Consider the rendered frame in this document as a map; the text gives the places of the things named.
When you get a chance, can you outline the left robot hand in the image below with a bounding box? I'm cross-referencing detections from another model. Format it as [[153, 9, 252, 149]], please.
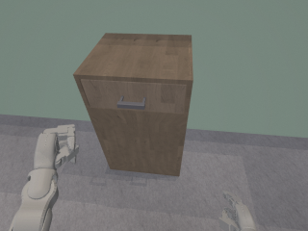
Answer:
[[34, 124, 79, 171]]

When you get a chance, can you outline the cabinet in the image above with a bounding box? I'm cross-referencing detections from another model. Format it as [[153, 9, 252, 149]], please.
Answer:
[[73, 33, 193, 177]]

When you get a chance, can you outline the left robot forearm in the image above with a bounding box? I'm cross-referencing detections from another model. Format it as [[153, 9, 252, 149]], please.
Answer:
[[8, 167, 59, 231]]

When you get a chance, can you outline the drawer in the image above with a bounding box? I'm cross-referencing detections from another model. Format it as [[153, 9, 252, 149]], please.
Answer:
[[80, 79, 187, 114]]

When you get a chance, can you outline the right robot hand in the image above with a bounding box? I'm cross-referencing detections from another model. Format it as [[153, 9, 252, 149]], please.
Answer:
[[218, 190, 257, 231]]

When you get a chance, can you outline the handle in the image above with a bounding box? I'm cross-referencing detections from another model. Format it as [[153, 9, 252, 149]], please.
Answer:
[[116, 95, 146, 110]]

